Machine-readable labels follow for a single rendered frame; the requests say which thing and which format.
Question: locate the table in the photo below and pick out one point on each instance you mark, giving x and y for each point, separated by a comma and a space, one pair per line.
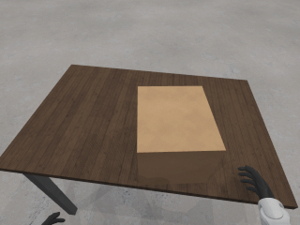
86, 130

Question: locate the right robot hand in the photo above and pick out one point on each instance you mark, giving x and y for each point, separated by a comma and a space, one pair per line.
260, 186

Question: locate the carton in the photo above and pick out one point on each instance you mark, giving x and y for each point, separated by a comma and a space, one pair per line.
178, 141

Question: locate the left robot hand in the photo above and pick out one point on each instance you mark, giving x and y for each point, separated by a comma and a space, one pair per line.
53, 218

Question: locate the robot right forearm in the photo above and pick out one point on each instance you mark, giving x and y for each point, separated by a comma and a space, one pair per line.
272, 212

